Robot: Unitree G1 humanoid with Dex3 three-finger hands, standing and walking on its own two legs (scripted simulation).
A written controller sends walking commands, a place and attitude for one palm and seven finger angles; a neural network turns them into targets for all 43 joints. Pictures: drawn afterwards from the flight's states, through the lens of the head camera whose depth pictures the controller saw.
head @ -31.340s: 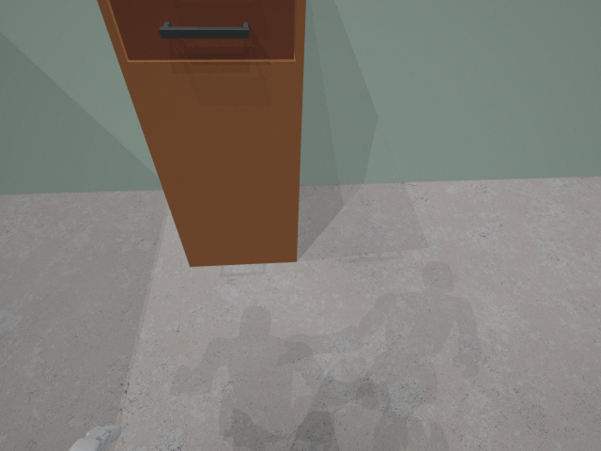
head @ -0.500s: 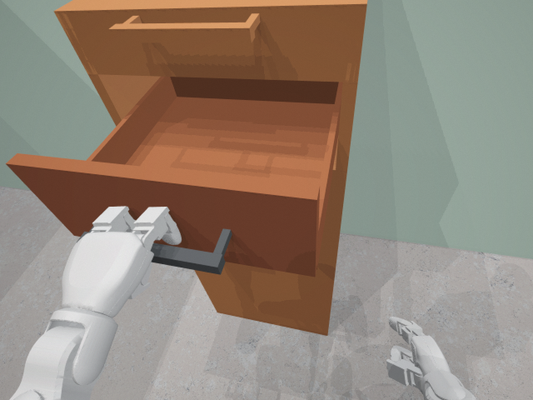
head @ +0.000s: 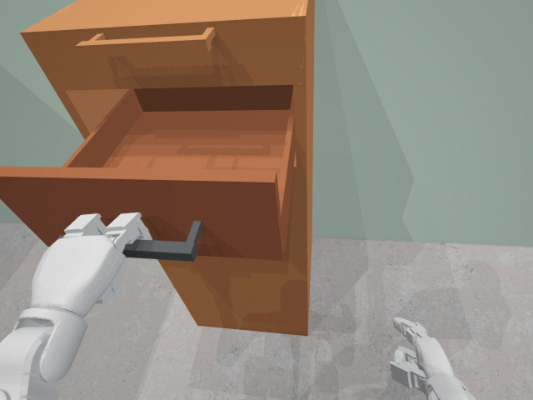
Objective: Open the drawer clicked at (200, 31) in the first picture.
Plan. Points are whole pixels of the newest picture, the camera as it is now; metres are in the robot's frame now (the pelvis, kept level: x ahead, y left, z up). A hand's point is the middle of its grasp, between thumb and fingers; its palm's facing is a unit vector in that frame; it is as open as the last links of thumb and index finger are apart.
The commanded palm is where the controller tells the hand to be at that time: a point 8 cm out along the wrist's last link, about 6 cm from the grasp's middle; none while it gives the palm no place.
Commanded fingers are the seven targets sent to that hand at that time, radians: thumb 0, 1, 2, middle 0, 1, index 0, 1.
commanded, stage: pull the drawer open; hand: left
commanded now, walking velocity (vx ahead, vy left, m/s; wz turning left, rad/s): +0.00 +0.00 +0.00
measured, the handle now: (130, 236) +0.28 +0.21 +0.15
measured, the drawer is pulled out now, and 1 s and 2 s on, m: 0.22 0.26 0.26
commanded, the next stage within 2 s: open the thumb to release the handle in 0.62 s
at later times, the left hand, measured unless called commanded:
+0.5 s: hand (94, 317) +0.18 +0.22 +0.13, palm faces +0.07 -0.13 -0.99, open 5.7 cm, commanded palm +0.11 +0.22 +0.19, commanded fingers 0.00 0.90 0.90 -0.40 -1.35 -0.40 -1.35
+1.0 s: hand (82, 300) +0.20 +0.24 +0.14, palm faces +0.10 -0.08 -0.99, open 7.2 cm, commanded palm +0.16 +0.25 +0.19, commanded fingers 0.00 -0.15 0.45 -0.32 -1.24 -0.32 -1.24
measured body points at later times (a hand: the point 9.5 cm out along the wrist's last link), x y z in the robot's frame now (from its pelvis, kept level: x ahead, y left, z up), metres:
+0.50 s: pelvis +0.02 +0.03 -0.01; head +0.03 -0.02 +0.44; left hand +0.17 +0.22 +0.18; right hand +0.25 -0.17 -0.09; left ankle +0.00 +0.13 -0.74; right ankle +0.00 -0.11 -0.74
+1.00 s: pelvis +0.01 +0.01 +0.00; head +0.02 -0.03 +0.44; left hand +0.19 +0.24 +0.19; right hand +0.23 -0.20 -0.10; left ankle +0.00 +0.13 -0.74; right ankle +0.00 -0.11 -0.74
